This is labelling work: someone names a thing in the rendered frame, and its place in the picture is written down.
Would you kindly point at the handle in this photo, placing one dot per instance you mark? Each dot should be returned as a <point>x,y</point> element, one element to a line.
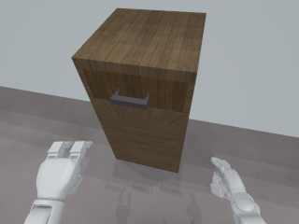
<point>117,99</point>

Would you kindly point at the cabinet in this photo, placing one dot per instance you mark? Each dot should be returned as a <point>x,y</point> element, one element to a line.
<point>150,43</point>

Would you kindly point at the right robot forearm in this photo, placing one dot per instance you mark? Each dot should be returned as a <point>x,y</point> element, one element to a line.
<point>245,210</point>

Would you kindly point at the robot left hand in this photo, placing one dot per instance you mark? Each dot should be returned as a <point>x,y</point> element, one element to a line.
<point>58,177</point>

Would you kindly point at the drawer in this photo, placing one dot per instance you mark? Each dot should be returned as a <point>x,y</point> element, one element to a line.
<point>166,94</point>

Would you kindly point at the robot right hand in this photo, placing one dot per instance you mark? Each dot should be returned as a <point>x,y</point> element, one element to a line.
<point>230,181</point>

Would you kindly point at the left robot forearm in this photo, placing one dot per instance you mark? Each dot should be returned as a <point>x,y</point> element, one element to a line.
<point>46,211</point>

